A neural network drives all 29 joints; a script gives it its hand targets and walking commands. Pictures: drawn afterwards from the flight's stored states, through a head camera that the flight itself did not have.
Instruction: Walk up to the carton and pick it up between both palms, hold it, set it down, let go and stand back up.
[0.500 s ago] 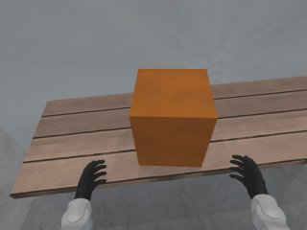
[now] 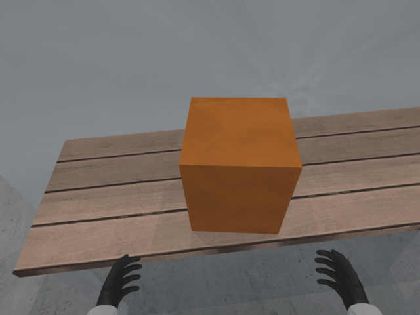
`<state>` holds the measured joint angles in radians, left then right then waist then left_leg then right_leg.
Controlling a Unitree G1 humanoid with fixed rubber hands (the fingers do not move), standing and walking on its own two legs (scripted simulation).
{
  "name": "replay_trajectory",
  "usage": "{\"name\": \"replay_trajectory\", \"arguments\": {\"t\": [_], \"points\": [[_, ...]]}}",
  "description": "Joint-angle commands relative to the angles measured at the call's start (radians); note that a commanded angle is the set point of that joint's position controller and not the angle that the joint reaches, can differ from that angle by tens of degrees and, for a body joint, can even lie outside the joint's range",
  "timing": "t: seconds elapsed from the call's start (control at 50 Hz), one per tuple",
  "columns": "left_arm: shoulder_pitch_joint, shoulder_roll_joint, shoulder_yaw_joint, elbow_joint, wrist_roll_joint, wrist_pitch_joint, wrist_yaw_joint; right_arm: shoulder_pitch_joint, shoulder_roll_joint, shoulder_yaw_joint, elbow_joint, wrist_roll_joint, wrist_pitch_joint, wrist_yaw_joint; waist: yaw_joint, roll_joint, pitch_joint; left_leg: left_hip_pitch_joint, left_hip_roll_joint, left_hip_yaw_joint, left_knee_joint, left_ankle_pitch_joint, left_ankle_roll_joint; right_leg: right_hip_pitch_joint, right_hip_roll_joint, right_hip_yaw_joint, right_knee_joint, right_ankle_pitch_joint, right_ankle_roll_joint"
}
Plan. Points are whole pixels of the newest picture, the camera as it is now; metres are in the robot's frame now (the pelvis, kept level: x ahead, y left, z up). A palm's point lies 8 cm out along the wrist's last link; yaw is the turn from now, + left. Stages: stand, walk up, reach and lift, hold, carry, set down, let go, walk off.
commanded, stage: set down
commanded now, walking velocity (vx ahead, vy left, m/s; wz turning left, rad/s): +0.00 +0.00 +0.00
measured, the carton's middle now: (236, 168) +0.44 -0.03 +0.01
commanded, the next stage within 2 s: let go in 0.42 s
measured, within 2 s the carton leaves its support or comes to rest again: neither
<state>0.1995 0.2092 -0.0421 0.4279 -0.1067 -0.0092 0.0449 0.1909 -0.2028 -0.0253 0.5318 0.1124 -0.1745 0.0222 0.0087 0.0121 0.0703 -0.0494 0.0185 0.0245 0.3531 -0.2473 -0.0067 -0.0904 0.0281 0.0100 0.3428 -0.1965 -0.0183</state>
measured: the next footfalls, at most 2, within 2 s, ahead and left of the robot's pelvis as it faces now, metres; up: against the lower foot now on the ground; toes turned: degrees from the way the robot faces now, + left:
none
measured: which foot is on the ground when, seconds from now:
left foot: down 0.00-1.00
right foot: down 0.00-1.00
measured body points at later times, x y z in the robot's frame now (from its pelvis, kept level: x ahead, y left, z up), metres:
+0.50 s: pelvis -0.01 +0.00 +0.00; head +0.01 +0.00 +0.45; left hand +0.15 +0.23 -0.09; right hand +0.16 -0.23 -0.09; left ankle -0.03 +0.12 -0.75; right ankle +0.00 -0.11 -0.75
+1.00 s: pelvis -0.02 -0.01 -0.01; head -0.01 +0.00 +0.44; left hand +0.15 +0.22 -0.09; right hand +0.14 -0.24 -0.10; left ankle -0.03 +0.12 -0.75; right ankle +0.00 -0.11 -0.75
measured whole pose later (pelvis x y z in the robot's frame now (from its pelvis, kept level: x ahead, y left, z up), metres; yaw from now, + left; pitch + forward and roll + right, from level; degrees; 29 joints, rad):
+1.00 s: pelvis -0.02 -0.01 -0.01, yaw +0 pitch -2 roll +0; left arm 0.20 0.20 0.00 0.55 0.05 0.05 0.00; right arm 0.20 -0.19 -0.05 0.71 -0.04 -0.11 0.02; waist 0.02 -0.01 0.04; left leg -0.14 0.03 0.02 0.46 -0.28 -0.02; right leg -0.18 0.04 0.00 0.44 -0.22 -0.03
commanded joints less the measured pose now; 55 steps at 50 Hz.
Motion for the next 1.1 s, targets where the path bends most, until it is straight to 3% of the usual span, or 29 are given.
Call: {"name": "replay_trajectory", "arguments": {"t": [0.0,0.02,0.12,0.22,0.32,0.54,0.66,0.8,0.82,0.84,0.86,0.9,0.92,0.94,0.96,0.98,1.02,1.08], "points": [[-0.119,0.116,0.055,-0.192,0.014,-0.023,0.005,-0.098,-0.108,-0.046,-0.143,-0.004,-0.038,0.001,0.006,-0.004,-0.156,0.013,-0.016,0.010,-0.022,0.320,-0.029,0.045,-0.009,0.013,-0.038,0.222,-0.020],[-0.053,0.096,0.042,-0.122,0.029,-0.009,0.000,-0.050,-0.114,-0.037,-0.078,-0.016,-0.034,0.004,-0.002,-0.005,-0.137,0.018,-0.016,0.013,-0.015,0.331,-0.031,0.037,-0.007,0.012,-0.038,0.235,-0.018],[-0.079,0.089,0.054,-0.131,0.036,0.021,-0.010,-0.084,-0.106,-0.042,-0.081,-0.020,-0.026,0.001,0.004,-0.019,-0.108,-0.009,-0.015,0.018,-0.030,0.288,-0.029,0.052,-0.009,0.009,-0.050,0.201,-0.015],[-0.054,0.091,0.062,-0.075,0.072,0.064,-0.017,-0.054,-0.095,-0.036,0.000,-0.053,-0.012,0.003,0.002,-0.001,-0.078,0.004,-0.017,0.029,-0.028,0.276,-0.029,0.037,-0.009,0.001,-0.056,0.180,-0.014],[-0.106,0.108,0.073,-0.105,0.067,0.074,-0.013,-0.106,-0.096,-0.055,-0.037,-0.079,-0.016,0.002,0.003,-0.013,-0.097,-0.014,-0.017,0.033,-0.028,0.238,-0.028,0.029,-0.010,-0.004,-0.045,0.151,-0.010],[-0.073,0.092,0.067,-0.052,0.096,0.101,-0.008,-0.067,-0.082,-0.059,0.073,-0.114,-0.043,0.008,0.001,0.025,-0.096,0.002,-0.006,0.038,0.005,0.279,-0.036,0.001,-0.005,-0.026,-0.017,0.166,-0.013],[-0.071,0.089,0.068,-0.023,0.100,0.103,-0.019,-0.077,-0.090,-0.054,0.105,-0.133,-0.064,0.002,-0.001,0.002,-0.106,0.017,-0.008,0.039,0.019,0.303,-0.037,0.000,0.003,-0.032,-0.016,0.201,-0.009],[-0.092,0.089,0.057,-0.026,0.094,0.099,-0.018,-0.088,-0.083,-0.050,0.088,-0.145,-0.074,-0.003,0.010,-0.025,-0.098,-0.020,-0.011,0.048,0.012,0.228,-0.022,-0.002,-0.008,-0.022,-0.010,0.164,0.000],[-0.109,0.133,0.088,-0.056,0.074,0.088,-0.021,-0.073,-0.077,-0.053,0.055,-0.149,-0.077,-0.008,-0.001,-0.109,-0.129,-0.038,-0.019,0.071,0.002,0.195,0.002,0.036,-0.029,0.005,-0.019,0.232,0.021],[-0.101,0.121,0.082,-0.039,0.080,0.086,-0.021,-0.067,-0.075,-0.048,0.072,-0.148,-0.078,-0.012,-0.002,-0.098,-0.119,-0.041,-0.021,0.061,-0.007,0.180,0.004,0.042,-0.029,0.010,-0.009,0.263,0.025],[-0.078,0.074,0.072,-0.073,0.073,0.084,-0.022,-0.058,-0.107,-0.069,0.058,-0.136,-0.087,-0.009,0.041,-0.065,-0.158,-0.119,-0.040,0.069,0.037,0.193,-0.028,0.086,-0.026,0.004,0.037,0.230,0.016],[-0.072,0.083,0.069,-0.052,0.083,0.097,-0.027,-0.054,-0.100,-0.061,0.063,-0.131,-0.086,-0.009,0.026,-0.043,-0.129,-0.119,-0.037,0.069,0.033,0.169,-0.029,0.059,-0.025,0.001,0.030,0.193,0.006],[0.063,0.150,0.107,0.088,0.203,0.036,-0.035,0.028,-0.091,-0.053,0.151,-0.153,0.060,-0.009,0.030,0.010,-0.114,-0.129,0.101,-0.053,0.062,0.239,0.001,-0.075,-0.107,0.068,0.052,0.230,0.011],[0.094,0.158,0.110,0.100,0.197,0.020,-0.046,0.065,-0.097,-0.056,0.126,-0.173,0.126,-0.010,0.013,0.016,-0.066,-0.168,0.092,-0.058,0.055,0.024,0.003,-0.125,-0.101,0.075,0.009,0.041,0.011],[0.045,0.142,0.107,0.095,0.195,-0.001,-0.056,0.059,-0.101,-0.054,0.115,-0.162,0.152,-0.010,-0.009,0.012,-0.040,-0.196,0.090,-0.068,0.056,0.069,0.004,-0.103,-0.109,0.092,0.024,0.127,0.007],[0.024,0.119,0.103,0.098,0.186,-0.016,-0.065,0.072,-0.108,-0.053,0.123,-0.151,0.161,-0.006,-0.011,0.009,-0.085,-0.197,0.087,-0.064,0.066,0.100,0.006,-0.079,-0.108,0.094,0.052,0.196,-0.003],[0.028,0.088,0.096,0.121,0.163,-0.025,-0.072,0.079,-0.120,-0.056,0.141,-0.144,0.162,-0.002,-0.009,0.011,-0.112,-0.194,0.071,-0.060,0.067,0.012,0.004,-0.109,-0.101,0.095,0.041,0.134,-0.009],[0.041,0.100,0.100,0.162,0.156,-0.034,-0.069,0.075,-0.111,-0.053,0.154,-0.152,0.151,0.001,-0.003,-0.001,-0.103,-0.203,0.075,-0.078,0.065,0.020,0.012,-0.125,-0.106,0.101,0.035,0.128,-0.014]]}}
